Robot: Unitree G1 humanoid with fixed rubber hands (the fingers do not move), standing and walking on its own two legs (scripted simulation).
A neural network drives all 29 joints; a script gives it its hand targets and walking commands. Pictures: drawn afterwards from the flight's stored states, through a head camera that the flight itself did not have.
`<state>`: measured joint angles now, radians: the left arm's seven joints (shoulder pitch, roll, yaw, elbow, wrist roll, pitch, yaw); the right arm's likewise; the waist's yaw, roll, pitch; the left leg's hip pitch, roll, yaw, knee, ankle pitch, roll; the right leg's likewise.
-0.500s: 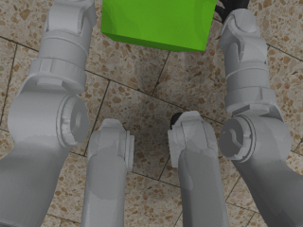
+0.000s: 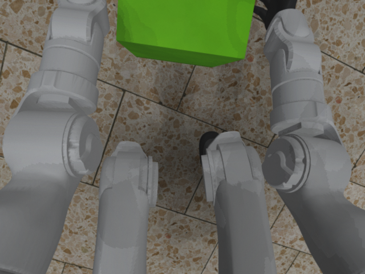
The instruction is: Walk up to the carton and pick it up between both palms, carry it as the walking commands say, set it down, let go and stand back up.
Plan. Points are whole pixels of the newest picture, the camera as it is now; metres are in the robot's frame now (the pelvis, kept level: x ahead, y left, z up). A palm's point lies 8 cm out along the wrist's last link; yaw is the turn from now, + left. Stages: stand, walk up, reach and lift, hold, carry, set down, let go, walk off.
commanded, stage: set down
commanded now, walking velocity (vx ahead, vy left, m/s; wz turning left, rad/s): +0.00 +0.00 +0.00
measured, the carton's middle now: (183, 1) +0.56 -0.06 -0.27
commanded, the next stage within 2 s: none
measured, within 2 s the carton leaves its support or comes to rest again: neither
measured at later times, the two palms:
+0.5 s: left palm out of the picture +0.56 +0.09 -0.17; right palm (276, 15) +0.51 -0.20 -0.17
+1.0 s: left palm out of the picture +0.56 +0.09 -0.17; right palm (277, 15) +0.51 -0.21 -0.18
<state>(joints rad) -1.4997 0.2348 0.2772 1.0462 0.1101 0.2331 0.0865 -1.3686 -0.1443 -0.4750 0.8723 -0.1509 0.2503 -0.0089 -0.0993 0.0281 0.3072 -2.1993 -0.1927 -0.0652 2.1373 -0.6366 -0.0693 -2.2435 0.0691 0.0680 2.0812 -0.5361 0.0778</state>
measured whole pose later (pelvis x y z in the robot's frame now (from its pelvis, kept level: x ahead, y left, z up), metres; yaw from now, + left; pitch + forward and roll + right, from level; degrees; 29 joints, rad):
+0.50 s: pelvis +0.00 +0.01 +0.00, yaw -1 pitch +39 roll -2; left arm -1.49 0.22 0.28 1.04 0.13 0.20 0.06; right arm -1.36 -0.15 -0.54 0.88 -0.18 0.20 0.03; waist -0.09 0.04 0.32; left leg -2.20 -0.18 -0.04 2.16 -0.64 -0.03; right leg -2.23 0.07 0.09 2.09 -0.55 0.10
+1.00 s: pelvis -0.01 +0.00 -0.01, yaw +0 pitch +36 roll -1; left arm -1.53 0.26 0.28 1.11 0.12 0.16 0.04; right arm -1.42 -0.17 -0.54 0.99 -0.19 0.13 0.03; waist -0.10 0.03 0.38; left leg -2.17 -0.19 -0.06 2.17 -0.64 -0.06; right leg -2.21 0.07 0.07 2.11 -0.53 0.09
